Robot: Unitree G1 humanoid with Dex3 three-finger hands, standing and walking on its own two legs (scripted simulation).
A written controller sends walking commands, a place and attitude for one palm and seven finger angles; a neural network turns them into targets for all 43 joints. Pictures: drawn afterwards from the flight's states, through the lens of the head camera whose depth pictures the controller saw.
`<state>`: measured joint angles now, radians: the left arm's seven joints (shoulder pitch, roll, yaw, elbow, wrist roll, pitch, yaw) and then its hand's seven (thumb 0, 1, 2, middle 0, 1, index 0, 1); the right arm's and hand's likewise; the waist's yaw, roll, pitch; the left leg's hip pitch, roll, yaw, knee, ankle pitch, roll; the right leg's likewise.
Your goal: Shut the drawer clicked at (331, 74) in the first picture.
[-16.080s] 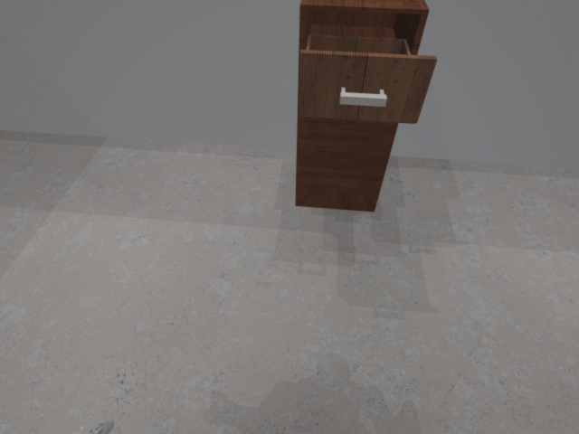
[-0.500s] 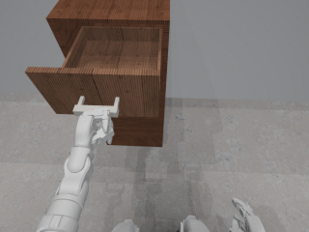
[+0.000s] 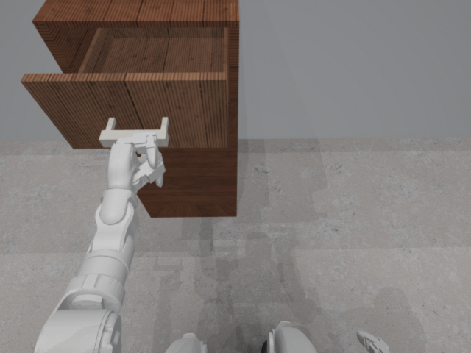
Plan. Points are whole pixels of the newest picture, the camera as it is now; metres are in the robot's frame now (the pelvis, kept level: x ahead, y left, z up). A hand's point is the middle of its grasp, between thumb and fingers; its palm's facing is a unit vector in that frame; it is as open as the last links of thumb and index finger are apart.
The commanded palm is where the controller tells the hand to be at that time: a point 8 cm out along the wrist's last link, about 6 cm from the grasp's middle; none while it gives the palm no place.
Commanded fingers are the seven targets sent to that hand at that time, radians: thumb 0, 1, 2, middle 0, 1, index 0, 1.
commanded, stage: push the drawer shut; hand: left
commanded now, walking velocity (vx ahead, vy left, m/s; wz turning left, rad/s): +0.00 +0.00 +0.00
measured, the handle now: (136, 130) +0.49 +0.18 +0.06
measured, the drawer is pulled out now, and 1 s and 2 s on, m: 0.15 0.03 0.00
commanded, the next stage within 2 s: pull the fist back off the drawer in 1.70 s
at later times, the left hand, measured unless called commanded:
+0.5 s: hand (163, 138) +0.48 +0.13 +0.06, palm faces +0.00 -1.00 -0.04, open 2.9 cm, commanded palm +0.47 +0.18 +0.06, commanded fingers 0.00 0.90 0.90 -1.40 -1.60 -1.40 -1.60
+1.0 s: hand (169, 114) +0.53 +0.13 +0.06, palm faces +0.02 -1.00 -0.05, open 3.1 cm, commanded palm +0.53 +0.17 +0.06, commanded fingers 0.00 0.90 0.90 -1.40 -1.60 -1.40 -1.60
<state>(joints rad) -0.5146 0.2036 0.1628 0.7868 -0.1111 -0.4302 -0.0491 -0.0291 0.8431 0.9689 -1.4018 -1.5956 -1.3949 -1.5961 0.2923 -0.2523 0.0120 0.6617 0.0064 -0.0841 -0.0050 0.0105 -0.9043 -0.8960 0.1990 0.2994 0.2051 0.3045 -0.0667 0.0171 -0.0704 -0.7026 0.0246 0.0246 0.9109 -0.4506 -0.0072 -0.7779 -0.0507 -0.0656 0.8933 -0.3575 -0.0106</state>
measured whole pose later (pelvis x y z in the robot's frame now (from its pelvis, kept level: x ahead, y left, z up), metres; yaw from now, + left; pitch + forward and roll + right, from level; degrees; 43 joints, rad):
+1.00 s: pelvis -0.01 +0.01 -0.02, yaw -1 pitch +23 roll -1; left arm -1.04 0.43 0.35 1.26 0.00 -0.43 -0.04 0.00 0.85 0.99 -1.40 -1.60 -1.39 -1.60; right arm 0.39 -0.27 0.03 0.65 -0.06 -0.01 0.02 0.01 -0.90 -0.90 0.20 0.30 0.21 0.30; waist -0.20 0.03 -0.08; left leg -0.95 0.04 0.01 1.02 -0.47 0.00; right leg -1.01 -0.04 -0.07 0.96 -0.35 -0.01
